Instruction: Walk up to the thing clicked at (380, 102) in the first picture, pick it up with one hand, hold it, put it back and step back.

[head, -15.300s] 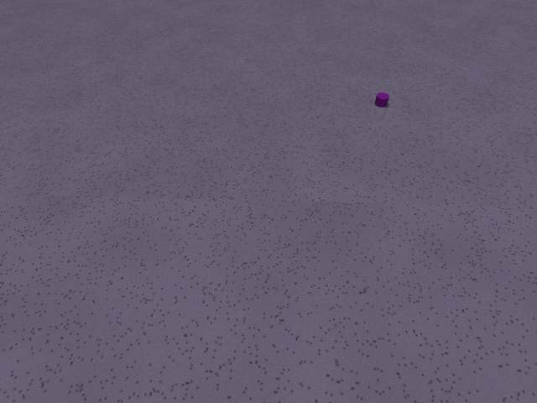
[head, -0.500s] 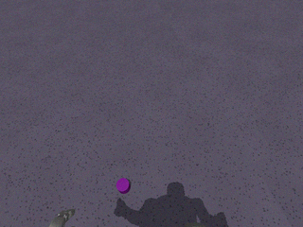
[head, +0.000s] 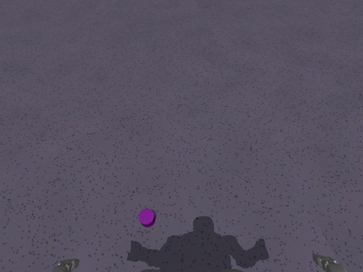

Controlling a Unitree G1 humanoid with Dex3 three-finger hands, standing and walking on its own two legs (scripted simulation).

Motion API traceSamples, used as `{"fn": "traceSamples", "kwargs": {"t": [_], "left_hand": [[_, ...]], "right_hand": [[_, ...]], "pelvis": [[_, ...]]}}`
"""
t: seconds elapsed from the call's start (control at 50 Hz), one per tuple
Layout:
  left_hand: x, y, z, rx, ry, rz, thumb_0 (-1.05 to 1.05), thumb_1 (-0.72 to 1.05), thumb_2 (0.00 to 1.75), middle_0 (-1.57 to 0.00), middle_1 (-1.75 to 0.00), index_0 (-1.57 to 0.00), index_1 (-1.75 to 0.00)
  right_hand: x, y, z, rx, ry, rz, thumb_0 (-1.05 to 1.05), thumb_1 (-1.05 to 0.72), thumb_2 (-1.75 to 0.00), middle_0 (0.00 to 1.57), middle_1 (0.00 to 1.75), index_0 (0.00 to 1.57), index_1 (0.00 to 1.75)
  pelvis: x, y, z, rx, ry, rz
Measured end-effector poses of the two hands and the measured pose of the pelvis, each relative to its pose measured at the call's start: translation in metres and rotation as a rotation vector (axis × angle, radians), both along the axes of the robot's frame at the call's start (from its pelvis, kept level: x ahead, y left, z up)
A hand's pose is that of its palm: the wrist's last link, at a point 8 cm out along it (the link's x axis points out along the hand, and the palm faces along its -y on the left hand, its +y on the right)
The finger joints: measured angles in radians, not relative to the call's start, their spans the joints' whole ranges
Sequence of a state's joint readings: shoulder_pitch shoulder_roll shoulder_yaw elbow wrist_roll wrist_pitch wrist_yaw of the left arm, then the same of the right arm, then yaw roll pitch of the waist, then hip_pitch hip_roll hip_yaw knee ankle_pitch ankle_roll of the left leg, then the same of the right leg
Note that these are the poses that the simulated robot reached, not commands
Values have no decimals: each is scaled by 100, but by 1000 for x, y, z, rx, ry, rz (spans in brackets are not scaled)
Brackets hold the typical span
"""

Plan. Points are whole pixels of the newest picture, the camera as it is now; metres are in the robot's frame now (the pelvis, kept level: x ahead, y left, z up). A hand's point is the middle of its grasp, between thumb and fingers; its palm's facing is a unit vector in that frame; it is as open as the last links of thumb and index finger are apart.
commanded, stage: walk up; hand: left
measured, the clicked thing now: (147, 217) +0.42 +0.23 -0.74
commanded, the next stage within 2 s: stand in 1.18 s
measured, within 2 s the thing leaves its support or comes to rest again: neither
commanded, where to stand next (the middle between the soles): +0.04 -0.01 m, yaw +0 degrees
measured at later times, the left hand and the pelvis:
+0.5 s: hand out of the picture +0.05 +0.26 -0.15, palm faces +0.02 -0.95 -0.31, open 7.4 cm; pelvis -0.02 +0.01 +0.01, yaw +0 degrees
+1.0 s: hand out of the picture +0.07 +0.26 -0.14, palm faces +0.03 -0.95 -0.32, open 7.4 cm; pelvis -0.01 +0.00 +0.01, yaw +1 degrees
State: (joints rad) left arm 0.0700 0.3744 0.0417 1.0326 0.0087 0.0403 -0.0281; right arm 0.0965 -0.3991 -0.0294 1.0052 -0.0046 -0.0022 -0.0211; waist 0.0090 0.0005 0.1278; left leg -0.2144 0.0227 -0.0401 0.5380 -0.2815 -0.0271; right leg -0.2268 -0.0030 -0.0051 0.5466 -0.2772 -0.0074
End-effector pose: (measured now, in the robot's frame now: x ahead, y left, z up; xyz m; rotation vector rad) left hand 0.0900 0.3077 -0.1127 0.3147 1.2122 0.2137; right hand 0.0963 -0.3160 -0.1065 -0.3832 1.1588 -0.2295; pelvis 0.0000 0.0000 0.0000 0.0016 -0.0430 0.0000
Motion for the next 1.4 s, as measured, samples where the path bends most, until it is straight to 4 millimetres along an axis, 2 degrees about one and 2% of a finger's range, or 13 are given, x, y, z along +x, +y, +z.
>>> {"fn": "traceSamples", "kwargs": {"t": [0.1, 0.26, 0.4, 0.58, 0.86, 1.08, 1.22, 1.4], "left_hand": [[-12, -2, 1, -14, -3, 10, 1, 90, 90, -21, -30, -20, -30], [-21, -1, -1, -49, -13, 23, 1, 90, 90, -21, -30, -20, -30], [-35, -1, -2, -54, 15, 32, 1, 90, 90, -21, -30, -20, -30], [-50, -1, 1, -38, 50, 44, 1, 90, 90, -21, -30, -20, -30], [-37, -4, 5, -27, 20, 42, 1, 90, 90, -21, -30, -20, -30], [-23, -7, 4, -38, -10, 29, 1, 90, 90, -21, -30, -20, -30], [-24, -7, 4, -39, -6, 24, 1, 90, 90, -21, -30, -20, -30], [-26, -3, 7, -23, 23, 23, 1, 90, 90, -21, -30, -20, -30]], "right_hand": [[1, 11, -1, 28, -14, 21, 1, -91, -90, 20, 30, 20, 30], [-20, 27, 3, 45, 30, 31, 1, -91, -90, 21, 30, 20, 30], [-33, 26, 5, 40, 57, 18, 1, -91, -90, 21, 30, 20, 30], [-29, 22, 3, 46, 44, 13, 1, -91, -90, 20, 30, 20, 30], [-19, 19, 1, 53, 33, 22, 1, -91, -90, 20, 30, 20, 30], [-23, 16, 4, 38, 42, 18, 1, -91, -90, 20, 30, 20, 30], [-26, 17, 3, 39, 58, 20, 1, -91, -90, 20, 30, 20, 30], [-26, 25, -2, 72, 86, 10, 1, -91, -90, 20, 30, 20, 30]], "pelvis": [[-7, 2, 2, -1, -6, 6], [-14, 7, 7, -3, -4, 5], [-16, 8, 10, -4, -2, 6], [-15, 7, 11, -4, 4, 7], [-12, 3, 10, -4, 9, 11], [-12, 2, 10, -5, 10, 15], [-10, 3, 11, -5, 11, 16], [5, 6, 13, -2, 18, 13]]}}
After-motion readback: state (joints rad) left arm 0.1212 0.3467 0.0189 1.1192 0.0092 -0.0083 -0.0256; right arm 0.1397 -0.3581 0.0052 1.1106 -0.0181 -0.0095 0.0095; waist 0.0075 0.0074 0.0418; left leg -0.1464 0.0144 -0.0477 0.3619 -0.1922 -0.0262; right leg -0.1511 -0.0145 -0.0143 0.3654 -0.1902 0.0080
